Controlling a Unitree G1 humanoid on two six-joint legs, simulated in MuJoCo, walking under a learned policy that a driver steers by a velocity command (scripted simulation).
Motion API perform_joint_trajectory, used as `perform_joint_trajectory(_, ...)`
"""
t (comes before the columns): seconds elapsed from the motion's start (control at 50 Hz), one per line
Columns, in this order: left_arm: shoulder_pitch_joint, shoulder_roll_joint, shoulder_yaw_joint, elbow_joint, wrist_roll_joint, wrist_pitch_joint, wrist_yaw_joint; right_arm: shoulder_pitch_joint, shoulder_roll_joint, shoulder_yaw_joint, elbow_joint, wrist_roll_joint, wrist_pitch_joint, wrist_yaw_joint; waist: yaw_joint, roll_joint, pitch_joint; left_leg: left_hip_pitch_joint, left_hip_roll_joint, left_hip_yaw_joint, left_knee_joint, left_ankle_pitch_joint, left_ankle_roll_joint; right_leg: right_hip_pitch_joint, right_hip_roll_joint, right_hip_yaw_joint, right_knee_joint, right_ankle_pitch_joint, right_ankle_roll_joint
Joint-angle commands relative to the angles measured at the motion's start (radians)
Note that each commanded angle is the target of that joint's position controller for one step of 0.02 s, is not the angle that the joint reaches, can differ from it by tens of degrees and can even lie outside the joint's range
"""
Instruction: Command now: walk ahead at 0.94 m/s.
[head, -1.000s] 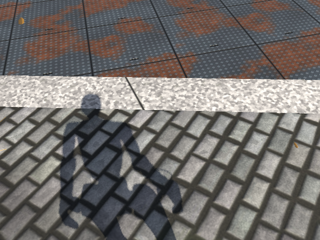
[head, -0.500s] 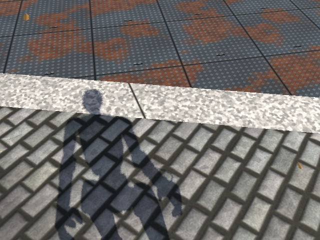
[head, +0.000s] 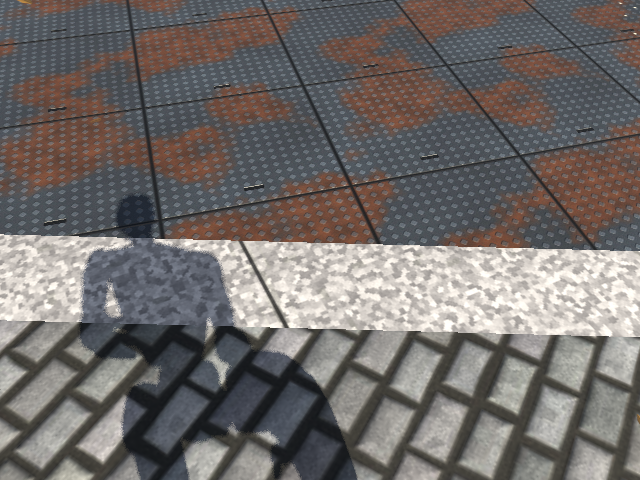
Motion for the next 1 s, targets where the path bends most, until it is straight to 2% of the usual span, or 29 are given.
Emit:
perform_joint_trajectory(0.02, -0.142, 0.025, -0.005, -0.094, -0.004, -0.021, -0.016, -0.045, -0.151, -0.019, -0.08, 0.013, -0.031, -0.029, 0.025, 0.047, 0.211, -0.22, 0.221, -0.133, -0.298, 0.241, 0.142, 0.102, 0.029, -0.04, -0.276, 0.202, 0.007)
perform_joint_trajectory(0.1, -0.282, 0.026, -0.009, -0.154, -0.024, -0.036, -0.062, 0.05, -0.173, -0.021, -0.07, 0.021, -0.01, -0.041, 0.005, 0.057, 0.239, 0.032, 0.258, -0.068, -0.282, 0.436, 0.122, 0.148, 0.101, -0.071, -0.545, 0.194, -0.02)
perform_joint_trajectory(0.14, -0.285, 0.058, 0.003, -0.18, -0.03, -0.038, -0.074, 0.064, -0.208, -0.031, -0.076, 0.0, 0.001, -0.041, 0.039, 0.13, 0.185, 0.161, 0.29, -0.057, -0.164, 0.879, 0.109, 0.225, 0.169, -0.112, -0.567, 0.09, -0.047)
perform_joint_trajectory(0.18, -0.107, 0.145, 0.038, -0.161, -0.042, -0.021, -0.061, 0.062, -0.247, -0.045, -0.072, -0.038, 0.025, -0.043, 0.163, 0.24, 0.039, 0.26, 0.317, -0.056, 0.114, 1.357, 0.097, 0.421, 0.236, -0.135, -0.514, -0.072, -0.089)
perform_joint_trajectory(0.2, 0.137, 0.194, 0.062, -0.096, -0.045, -0.006, -0.044, 0.003, -0.262, -0.049, -0.085, -0.044, 0.04, -0.043, 0.293, 0.267, -0.079, 0.159, 0.303, -0.026, 0.393, 1.431, 0.078, 0.708, 0.231, -0.124, -0.517, -0.083, -0.121)
perform_joint_trajectory(0.22, 0.379, 0.262, 0.077, -0.031, -0.027, 0.011, -0.023, -0.027, -0.206, -0.031, -0.129, -0.05, 0.035, -0.042, 0.355, 0.17, -0.255, -0.192, 0.254, -0.052, 0.756, 1.089, 0.073, 1.152, 0.037, 0.128, -0.403, -0.27, -0.155)
perform_joint_trajectory(0.24, 0.423, 0.295, 0.088, -0.011, -0.01, -0.002, -0.033, 0.134, -0.015, 0.013, -0.129, 0.001, -0.006, -0.013, 0.215, -0.262, -0.469, -0.598, 0.001, -0.161, 1.204, 0.091, 0.012, 1.499, -0.223, 0.772, -0.634, -0.813, -0.361)
perform_joint_trajectory(0.26, 0.43, 0.184, 0.066, 0.027, 0.006, -0.002, -0.028, 0.036, -0.141, -0.015, -0.141, 0.052, -0.051, -0.005, 0.259, -0.209, -0.431, -0.712, 0.034, -0.291, 1.256, -0.027, 0.073, 1.468, -0.182, 0.907, -0.809, -0.899, -0.292)
perform_joint_trajectory(0.28, 0.366, 0.132, 0.05, 0.031, 0.02, -0.007, -0.024, -0.127, -0.191, -0.029, -0.208, 0.092, -0.061, -0.007, 0.237, -0.164, -0.219, -0.784, 0.084, -0.251, 1.263, -0.028, 0.094, 1.32, -0.156, 0.703, -0.808, -0.726, -0.237)
perform_joint_trajectory(0.3, 0.303, 0.113, 0.043, 0.041, 0.027, -0.018, -0.035, -0.21, -0.162, -0.018, -0.242, 0.076, -0.064, -0.012, 0.19, 0.041, -0.1, -0.761, 0.12, -0.234, 1.198, -0.005, 0.099, 1.11, -0.122, 0.572, -0.837, -0.532, -0.214)
perform_joint_trajectory(0.32, 0.228, 0.082, 0.033, 0.04, 0.036, -0.032, -0.041, -0.232, -0.144, -0.024, -0.25, 0.053, -0.056, -0.016, 0.125, 0.101, -0.042, -0.711, 0.165, -0.229, 1.111, 0.044, 0.097, 0.939, -0.086, 0.465, -0.85, -0.44, -0.201)
perform_joint_trajectory(0.36, 0.144, 0.034, 0.016, 0.047, 0.036, -0.035, -0.048, -0.168, -0.104, -0.023, -0.239, 0.037, -0.015, -0.01, 0.03, 0.054, 0.028, -0.623, 0.217, -0.223, 1.055, 0.065, 0.085, 0.71, -0.035, 0.353, -0.892, -0.414, -0.201)
perform_joint_trajectory(0.4, 0.139, 0.061, 0.018, 0.065, 0.008, -0.034, -0.042, -0.179, -0.084, -0.015, -0.255, 0.035, 0.013, -0.017, -0.004, 0.006, 0.112, -0.652, 0.255, -0.203, 0.971, 0.06, 0.049, 0.576, -0.034, 0.279, -0.961, -0.427, -0.202)
perform_joint_trajectory(0.5, 0.253, 0.103, 0.02, 0.086, 0.007, -0.043, -0.008, -0.436, -0.131, -0.016, -0.337, -0.001, -0.001, -0.018, 0.074, 0.04, 0.2, -0.706, 0.24, -0.111, 0.574, 0.491, -0.01, 0.547, 0.039, 0.08, -1.005, -0.18, -0.161)
perform_joint_trajectory(0.56, 0.358, 0.134, 0.024, 0.104, -0.015, -0.041, 0.006, -0.563, -0.116, -0.009, -0.378, 0.016, -0.02, 0.005, 0.123, 0.052, 0.21, -0.563, 0.176, -0.086, 0.347, 0.622, -0.026, 0.587, 0.026, 0.071, -1.029, -0.166, -0.156)
perform_joint_trajectory(0.62, 0.399, 0.159, 0.034, 0.112, -0.015, -0.01, 0.022, -0.621, -0.163, -0.025, -0.413, 0.029, -0.032, 0.024, 0.118, 0.021, 0.224, -0.578, 0.141, -0.12, 0.194, 0.539, -0.035, 0.81, -0.047, 0.128, -0.969, -0.129, -0.14)
perform_joint_trajectory(0.66, 0.383, 0.193, 0.046, 0.105, 0.002, 0.017, 0.027, -0.499, -0.222, -0.051, -0.396, 0.037, -0.037, 0.023, 0.038, -0.038, 0.132, -0.466, 0.097, -0.115, 0.204, 0.389, -0.019, 0.937, -0.073, 0.153, -0.807, 0.173, -0.116)
perform_joint_trajectory(0.68, 0.37, 0.209, 0.047, 0.101, 0.027, 0.031, 0.022, -0.336, -0.275, -0.079, -0.363, 0.051, -0.034, 0.013, -0.054, -0.062, 0.013, -0.28, 0.062, -0.086, 0.246, 0.282, 0.003, 0.932, -0.043, 0.139, -0.61, 0.336, -0.094)
perform_joint_trajectory(0.7, 0.326, 0.184, 0.034, 0.076, 0.044, 0.038, 0.017, -0.097, -0.315, -0.097, -0.319, 0.052, -0.02, -0.002, -0.186, -0.077, -0.141, 0.065, 0.135, -0.127, 0.359, 0.195, 0.018, 0.724, -0.003, 0.111, -0.294, 0.294, -0.057)
perform_joint_trajectory(0.72, 0.523, -0.019, -0.009, 0.047, 0.032, 0.012, 0.006, 0.012, -0.44, -0.125, -0.292, 0.007, -0.013, -0.011, -0.072, 0.277, -0.365, 0.473, 0.411, -0.613, 0.256, -0.2, 0.134, 0.358, 0.149, 0.08, 0.153, -0.216, -0.008)
perform_joint_trajectory(0.74, 0.564, -0.043, -0.026, 0.044, -0.042, -0.01, 0.003, 0.055, -0.389, -0.115, -0.279, -0.005, -0.019, 0.011, -0.064, 0.476, -0.504, 0.549, 0.496, -1.023, -0.01, -0.585, 0.192, 0.208, 0.186, 0.188, 0.361, -0.495, -0.017)
perform_joint_trajectory(0.76, 0.392, 0.072, 0.005, 0.009, -0.079, -0.009, 0.019, -0.035, -0.278, -0.09, -0.283, -0.001, -0.023, 0.008, -0.08, 0.35, -0.286, 0.413, 0.471, -0.9, -0.071, -0.506, 0.121, 0.102, 0.136, 0.163, 0.436, -0.44, -0.03)
perform_joint_trajectory(0.8, 0.224, 0.098, 0.017, -0.038, -0.037, -0.001, 0.031, -0.15, -0.211, -0.078, -0.267, -0.005, -0.021, 0.007, -0.048, 0.105, -0.073, 0.122, 0.42, -0.559, -0.027, -0.148, 0.076, 0.091, 0.046, 0.123, 0.39, -0.329, -0.034)
perform_joint_trajectory(0.82, 0.216, 0.094, 0.028, -0.045, -0.023, 0.012, 0.023, -0.177, -0.176, -0.073, -0.252, -0.023, -0.023, 0.01, -0.011, 0.113, -0.027, -0.013, 0.374, -0.413, -0.009, 0.029, 0.061, 0.172, 0.004, 0.139, 0.318, -0.293, -0.039)
perform_joint_trajectory(0.84, 0.257, 0.062, 0.032, -0.051, -0.036, 0.034, 0.01, -0.217, -0.129, -0.061, -0.233, -0.029, -0.022, 0.009, 0.041, 0.149, -0.007, -0.081, 0.349, -0.344, -0.037, 0.016, 0.06, 0.208, -0.018, 0.139, 0.3, -0.265, -0.039)
perform_joint_trajectory(0.9, 0.229, 0.029, 0.034, -0.076, -0.043, 0.092, 0.0, -0.28, -0.127, -0.067, -0.217, -0.001, -0.025, 0.008, 0.077, 0.135, 0.112, -0.184, 0.33, -0.147, -0.113, 0.115, 0.05, 0.169, -0.056, 0.111, 0.249, -0.261, -0.038)
perform_joint_trajectory(0.94, 0.191, 0.026, 0.031, -0.108, -0.027, 0.1, 0.001, -0.278, -0.174, -0.079, -0.212, -0.014, -0.026, 0.001, 0.092, 0.127, 0.162, -0.199, 0.334, -0.063, -0.137, 0.211, 0.06, 0.111, -0.055, 0.115, 0.171, -0.151, -0.027)
perform_joint_trajectory(0.98, 0.143, 0.073, 0.044, -0.113, -0.026, 0.101, -0.001, -0.281, -0.159, -0.073, -0.218, -0.03, -0.019, -0.013, 0.084, 0.065, 0.194, -0.17, 0.269, 0.047, -0.163, 0.258, 0.042, 0.082, -0.015, 0.081, 0.085, -0.039, -0.028)
perform_joint_trajectory(1.0, 0.115, 0.058, 0.035, -0.136, -0.021, 0.098, -0.009, -0.262, -0.207, -0.08, -0.221, -0.029, -0.021, -0.018, 0.088, 0.075, 0.216, -0.177, 0.309, 0.078, -0.172, 0.293, 0.054, 0.08, -0.025, 0.058, 0.015, 0.009, -0.028)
